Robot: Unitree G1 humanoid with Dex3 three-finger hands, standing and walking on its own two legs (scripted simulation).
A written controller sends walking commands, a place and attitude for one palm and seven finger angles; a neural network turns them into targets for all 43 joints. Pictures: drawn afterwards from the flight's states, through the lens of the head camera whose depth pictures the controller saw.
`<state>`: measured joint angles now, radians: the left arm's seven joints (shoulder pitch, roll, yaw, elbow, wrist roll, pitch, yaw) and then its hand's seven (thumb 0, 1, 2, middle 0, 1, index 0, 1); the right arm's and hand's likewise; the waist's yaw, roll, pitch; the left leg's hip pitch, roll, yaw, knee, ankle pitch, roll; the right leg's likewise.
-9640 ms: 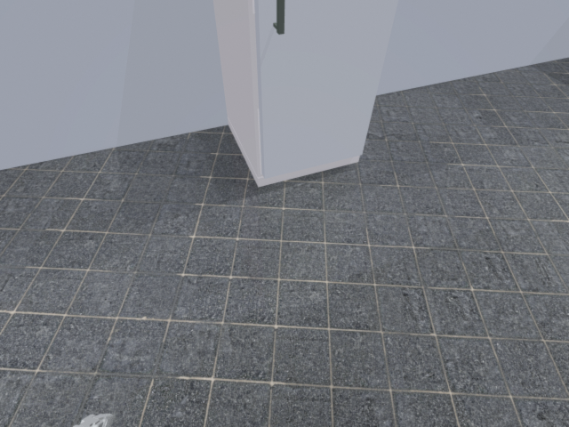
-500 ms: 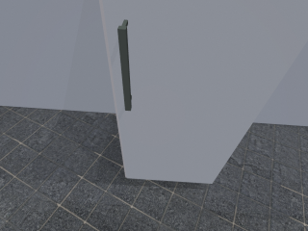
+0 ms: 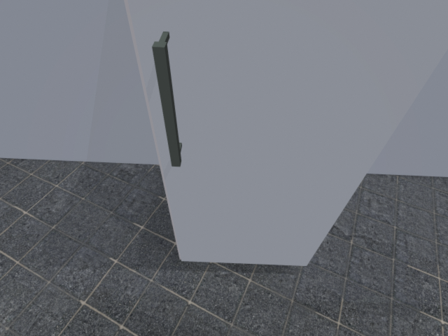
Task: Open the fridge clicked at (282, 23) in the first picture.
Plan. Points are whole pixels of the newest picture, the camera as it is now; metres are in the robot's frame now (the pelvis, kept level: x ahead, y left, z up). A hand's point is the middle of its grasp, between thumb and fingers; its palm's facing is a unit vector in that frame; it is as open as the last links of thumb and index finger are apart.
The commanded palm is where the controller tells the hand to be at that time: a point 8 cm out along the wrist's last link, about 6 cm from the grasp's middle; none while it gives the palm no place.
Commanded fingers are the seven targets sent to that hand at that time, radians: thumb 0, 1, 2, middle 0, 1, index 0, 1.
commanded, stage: look again from close up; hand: left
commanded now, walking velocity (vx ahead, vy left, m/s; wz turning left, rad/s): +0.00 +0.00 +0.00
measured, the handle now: (171, 108) +0.50 +0.14 +0.15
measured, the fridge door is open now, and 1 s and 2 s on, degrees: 0 0 0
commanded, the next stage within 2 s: raise the hand to about handle height in 0.52 s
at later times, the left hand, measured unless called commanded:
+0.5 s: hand out of the picture +0.08 +0.22 -0.16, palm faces -0.06 -0.95 -0.30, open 7.4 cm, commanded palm none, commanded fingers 0.00 0.90 0.90 -0.20 -0.30 -0.20 -0.30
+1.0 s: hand (109, 311) +0.17 +0.21 -0.05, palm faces +0.05 -1.00 -0.03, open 8.4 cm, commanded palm +0.15 +0.27 -0.03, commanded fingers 0.00 0.43 0.70 -0.23 -0.60 -0.23 -0.60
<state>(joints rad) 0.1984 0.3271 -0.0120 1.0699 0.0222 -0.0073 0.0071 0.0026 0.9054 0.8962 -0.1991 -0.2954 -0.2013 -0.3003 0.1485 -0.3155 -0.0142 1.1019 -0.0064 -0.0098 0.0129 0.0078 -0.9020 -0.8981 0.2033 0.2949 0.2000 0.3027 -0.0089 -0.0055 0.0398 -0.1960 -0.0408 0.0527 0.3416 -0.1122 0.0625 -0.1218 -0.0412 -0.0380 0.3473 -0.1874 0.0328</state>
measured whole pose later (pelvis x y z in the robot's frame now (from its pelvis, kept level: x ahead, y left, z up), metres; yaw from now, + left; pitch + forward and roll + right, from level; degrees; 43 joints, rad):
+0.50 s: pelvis +0.01 -0.01 +0.00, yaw -1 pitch -2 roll +0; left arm 0.17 0.32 -0.02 1.08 0.02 -0.01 0.01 0.00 0.90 0.90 -0.20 -0.30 -0.20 -0.30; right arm 0.13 -0.31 0.00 1.11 -0.01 -0.01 0.01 0.01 -0.90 -0.90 0.20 0.29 0.20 0.30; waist -0.01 -0.01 0.04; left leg -0.17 -0.03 0.06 0.33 -0.13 0.05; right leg -0.09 -0.03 -0.03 0.31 -0.19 0.02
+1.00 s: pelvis -0.01 -0.04 -0.08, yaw +0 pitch +10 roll -1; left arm 0.36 0.28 0.35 0.27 -0.39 -0.49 -0.51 0.01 0.65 0.79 -0.22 -0.46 -0.22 -0.46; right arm 0.18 -0.24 -0.02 0.56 0.03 -0.28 -0.03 0.01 -0.90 -0.90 0.20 0.30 0.20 0.30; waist 0.02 0.00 -0.10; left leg -0.82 0.03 0.02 1.06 -0.42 0.01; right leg -0.73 0.00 -0.06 1.07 -0.51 -0.03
